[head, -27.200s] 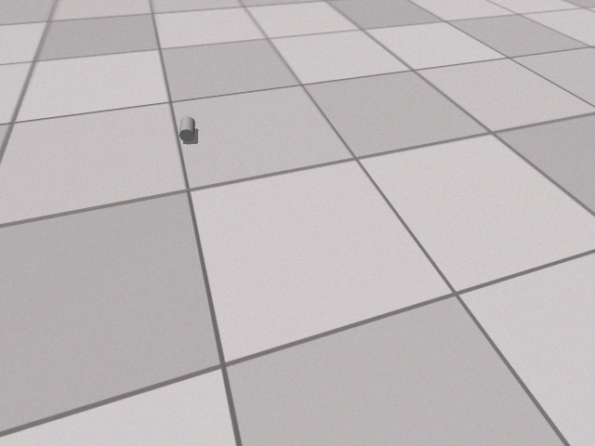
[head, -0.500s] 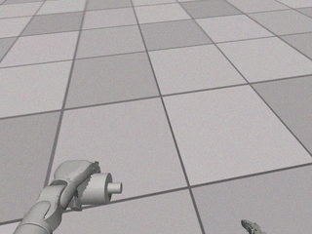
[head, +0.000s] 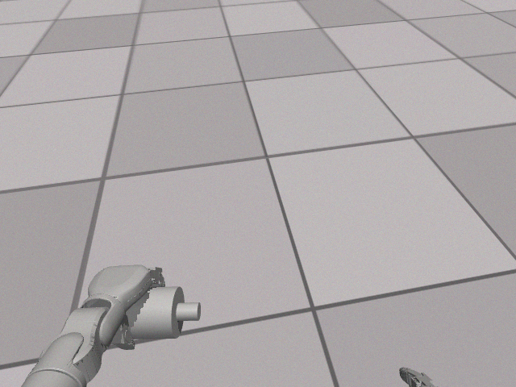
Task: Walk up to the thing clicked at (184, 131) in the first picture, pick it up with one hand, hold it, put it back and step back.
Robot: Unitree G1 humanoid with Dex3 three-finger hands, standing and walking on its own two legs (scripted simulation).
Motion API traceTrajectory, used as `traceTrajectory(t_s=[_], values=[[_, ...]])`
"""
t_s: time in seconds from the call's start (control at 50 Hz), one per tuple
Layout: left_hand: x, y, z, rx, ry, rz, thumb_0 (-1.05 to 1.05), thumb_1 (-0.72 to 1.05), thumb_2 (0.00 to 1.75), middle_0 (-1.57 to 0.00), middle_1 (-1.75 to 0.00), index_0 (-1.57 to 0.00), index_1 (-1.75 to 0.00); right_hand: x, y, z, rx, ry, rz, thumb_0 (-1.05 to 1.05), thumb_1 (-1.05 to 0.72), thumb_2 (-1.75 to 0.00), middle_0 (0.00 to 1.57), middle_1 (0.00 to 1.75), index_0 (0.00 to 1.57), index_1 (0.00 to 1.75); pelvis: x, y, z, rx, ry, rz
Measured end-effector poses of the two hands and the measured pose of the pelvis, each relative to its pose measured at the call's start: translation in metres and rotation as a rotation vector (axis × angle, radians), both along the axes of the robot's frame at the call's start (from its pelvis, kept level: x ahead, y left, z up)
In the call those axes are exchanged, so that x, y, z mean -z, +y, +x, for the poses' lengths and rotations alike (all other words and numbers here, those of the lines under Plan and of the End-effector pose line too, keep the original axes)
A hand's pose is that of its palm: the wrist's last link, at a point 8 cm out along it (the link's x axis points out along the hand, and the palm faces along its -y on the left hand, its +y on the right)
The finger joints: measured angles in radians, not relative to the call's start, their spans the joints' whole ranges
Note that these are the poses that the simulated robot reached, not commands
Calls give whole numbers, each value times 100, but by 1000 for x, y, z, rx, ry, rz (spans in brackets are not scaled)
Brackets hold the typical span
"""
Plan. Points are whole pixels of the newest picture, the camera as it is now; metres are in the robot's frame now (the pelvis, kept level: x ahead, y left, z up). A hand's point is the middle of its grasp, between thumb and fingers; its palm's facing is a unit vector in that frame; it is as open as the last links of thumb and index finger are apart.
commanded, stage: hold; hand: left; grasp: from above
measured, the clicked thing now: (146, 312) +0.29 +0.20 -0.07
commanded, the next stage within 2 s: crouch in 0.06 s
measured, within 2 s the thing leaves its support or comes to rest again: neither
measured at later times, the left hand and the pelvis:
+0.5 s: hand (136, 322) +0.29 +0.22 -0.10, palm faces -0.48 +0.00 -0.88, open 11.0 cm; pelvis +0.00 +0.00 -0.01, yaw +1 degrees
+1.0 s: hand (171, 332) +0.36 +0.23 -0.34, palm faces -0.45 +0.06 -0.89, open 11.1 cm; pelvis -0.07 +0.01 -0.21, yaw +0 degrees
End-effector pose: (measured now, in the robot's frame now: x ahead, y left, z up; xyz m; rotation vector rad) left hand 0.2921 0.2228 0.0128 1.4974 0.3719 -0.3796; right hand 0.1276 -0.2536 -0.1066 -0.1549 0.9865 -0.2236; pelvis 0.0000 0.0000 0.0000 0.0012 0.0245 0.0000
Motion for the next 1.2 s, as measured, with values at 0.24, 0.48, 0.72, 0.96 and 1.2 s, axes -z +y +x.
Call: traceTrajectory(t_s=[0.24, 0.48, 0.72, 0.96, 1.2], values=[[0, 2, 2, 5, -3, -4, 0, -14, 58, -62, -57, -63, -58, 0, 2, 2, 2, 7, 1, 1, -91, -90, 20, 30, 20, 30, 0, 2, 4, 0, 6, -2], [44, 2, 2, 11, 16, 24, 0, -14, 58, -63, -56, -63, -57, 9, -2, -5, -23, 50, -21, 1, -90, -90, 20, 30, 20, 30, 11, 0, -3, -17, 74, -4], [150, 0, 36, 44, -44, 86, 0, -14, 57, -62, -57, -63, -59, 89, -32, -76, 2, 206, -112, 1, -90, -90, 20, 30, 20, 30, 93, 0, -32, -24, 330, -28], [273, 0, 67, 23, -33, 100, 0, -16, 59, -62, -60, -63, -61, 201, -23, -157, 53, 365, -120, 1, -90, -90, 20, 30, 20, 30, 200, 5, -63, -19, 519, -44], [380, 0, 91, 44, -8, 63, 0, -18, 61, -63, -60, -64, -61, 282, -9, -168, -15, 417, -97, 1, -90, -90, 20, 30, 20, 30, 281, 6, -73, -18, 629, -68]])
